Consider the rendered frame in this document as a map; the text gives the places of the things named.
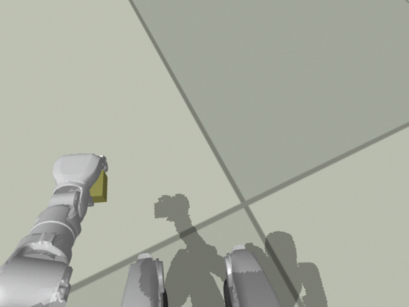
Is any small box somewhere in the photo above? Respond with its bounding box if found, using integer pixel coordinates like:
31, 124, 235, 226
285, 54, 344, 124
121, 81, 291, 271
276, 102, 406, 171
89, 169, 107, 203

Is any left robot hand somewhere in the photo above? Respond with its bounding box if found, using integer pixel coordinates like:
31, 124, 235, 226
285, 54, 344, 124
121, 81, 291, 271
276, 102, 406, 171
52, 153, 108, 207

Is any left robot arm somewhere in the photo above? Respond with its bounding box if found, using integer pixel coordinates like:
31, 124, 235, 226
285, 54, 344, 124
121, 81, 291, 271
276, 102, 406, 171
0, 182, 90, 307

